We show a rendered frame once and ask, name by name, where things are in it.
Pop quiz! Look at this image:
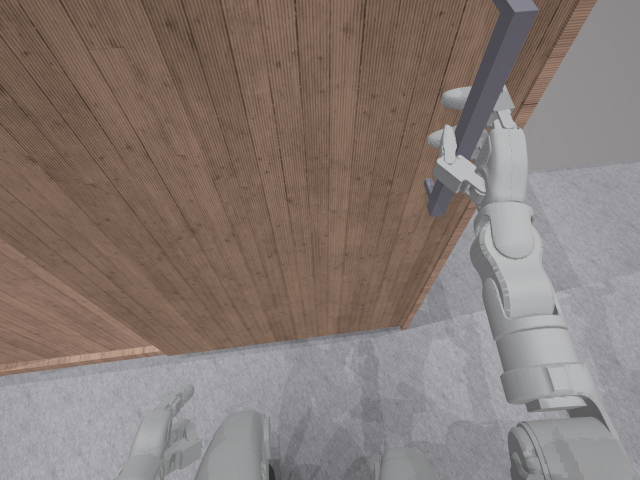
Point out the handle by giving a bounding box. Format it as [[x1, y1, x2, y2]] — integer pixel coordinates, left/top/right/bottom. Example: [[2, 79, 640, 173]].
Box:
[[424, 0, 539, 217]]

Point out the robot right hand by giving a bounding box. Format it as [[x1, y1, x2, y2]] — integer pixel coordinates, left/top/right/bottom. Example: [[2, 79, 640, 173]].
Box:
[[426, 85, 529, 213]]

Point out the robot right forearm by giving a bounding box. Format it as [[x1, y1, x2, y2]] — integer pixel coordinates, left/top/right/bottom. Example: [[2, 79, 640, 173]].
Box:
[[470, 201, 637, 480]]

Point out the right robot upper arm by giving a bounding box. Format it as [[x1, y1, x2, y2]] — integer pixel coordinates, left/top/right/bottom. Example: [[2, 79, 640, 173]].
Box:
[[508, 417, 633, 480]]

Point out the robot thigh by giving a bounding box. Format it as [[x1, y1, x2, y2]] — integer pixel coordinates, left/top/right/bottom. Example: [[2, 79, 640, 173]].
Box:
[[194, 410, 271, 480], [374, 447, 438, 480]]

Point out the wardrobe door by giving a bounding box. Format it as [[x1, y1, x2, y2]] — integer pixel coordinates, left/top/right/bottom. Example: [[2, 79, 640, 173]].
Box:
[[0, 0, 576, 356], [0, 238, 152, 365]]

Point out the robot left forearm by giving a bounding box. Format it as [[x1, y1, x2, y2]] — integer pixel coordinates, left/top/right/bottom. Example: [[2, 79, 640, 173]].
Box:
[[113, 454, 165, 480]]

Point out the left robot thigh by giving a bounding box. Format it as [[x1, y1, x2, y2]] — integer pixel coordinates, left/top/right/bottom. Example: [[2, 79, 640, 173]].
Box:
[[194, 410, 271, 480]]

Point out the right robot thigh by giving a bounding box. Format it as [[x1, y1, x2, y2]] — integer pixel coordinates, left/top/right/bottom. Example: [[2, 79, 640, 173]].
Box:
[[374, 447, 438, 480]]

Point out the robot left hand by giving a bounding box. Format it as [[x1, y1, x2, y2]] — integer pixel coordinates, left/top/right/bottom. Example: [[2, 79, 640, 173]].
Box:
[[128, 384, 203, 477]]

